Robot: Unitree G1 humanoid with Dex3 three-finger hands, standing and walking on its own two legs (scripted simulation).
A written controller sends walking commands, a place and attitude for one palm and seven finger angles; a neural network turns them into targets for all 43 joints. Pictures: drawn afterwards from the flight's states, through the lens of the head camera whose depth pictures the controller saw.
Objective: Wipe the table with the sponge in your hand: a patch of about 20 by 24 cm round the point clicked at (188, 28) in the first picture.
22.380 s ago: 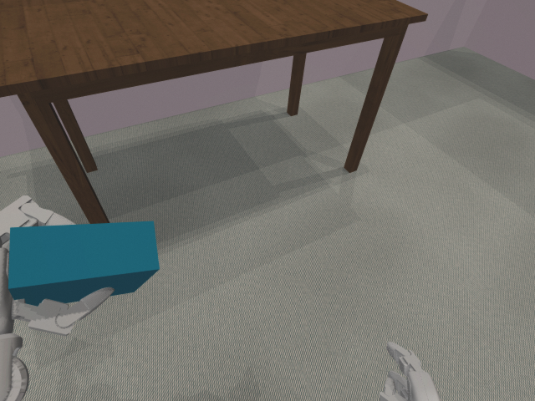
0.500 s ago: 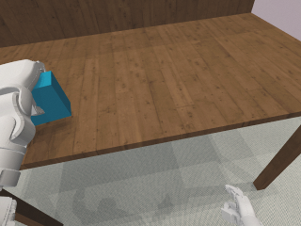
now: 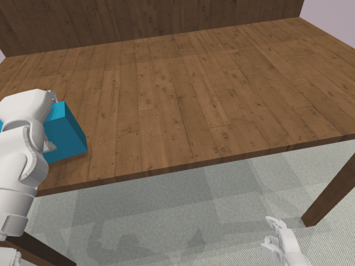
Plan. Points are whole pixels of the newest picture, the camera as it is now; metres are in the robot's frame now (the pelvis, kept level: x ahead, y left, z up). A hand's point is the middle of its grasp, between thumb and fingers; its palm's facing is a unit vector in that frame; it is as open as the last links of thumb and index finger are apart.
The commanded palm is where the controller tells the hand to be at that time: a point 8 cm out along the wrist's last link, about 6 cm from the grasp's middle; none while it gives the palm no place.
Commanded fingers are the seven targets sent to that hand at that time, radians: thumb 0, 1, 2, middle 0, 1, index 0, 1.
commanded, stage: lower the sponge onto the table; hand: left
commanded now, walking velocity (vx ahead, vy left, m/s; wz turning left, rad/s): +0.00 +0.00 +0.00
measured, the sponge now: (51, 141) +0.31 +0.35 +0.13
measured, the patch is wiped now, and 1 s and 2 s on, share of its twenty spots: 0.00 0.00 0.15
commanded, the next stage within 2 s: wipe forward along the first lane in 0.54 s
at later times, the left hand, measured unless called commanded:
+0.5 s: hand (60, 130) +0.32 +0.32 +0.16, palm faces +0.02 +0.02 -1.00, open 9.5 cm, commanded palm +0.29 +0.32 +0.22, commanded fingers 0.00 0.10 1.30 -1.20 -1.60 -1.20 -1.60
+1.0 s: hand (61, 125) +0.34 +0.33 +0.16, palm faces -0.05 +0.01 -1.00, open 9.6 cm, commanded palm +0.32 +0.33 +0.19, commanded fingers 0.00 0.10 1.30 -1.20 -1.60 -1.20 -1.60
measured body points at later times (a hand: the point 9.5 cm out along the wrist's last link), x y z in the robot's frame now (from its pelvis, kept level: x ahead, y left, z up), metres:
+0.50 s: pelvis +0.01 -0.01 +0.00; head +0.01 -0.04 +0.45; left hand +0.32 +0.31 +0.21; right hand +0.21 -0.24 -0.11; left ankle +0.01 +0.10 -0.74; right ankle +0.00 -0.11 -0.74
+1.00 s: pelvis +0.01 -0.01 +0.00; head +0.01 -0.04 +0.44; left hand +0.34 +0.33 +0.21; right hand +0.21 -0.24 -0.11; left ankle +0.01 +0.10 -0.74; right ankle +0.00 -0.11 -0.74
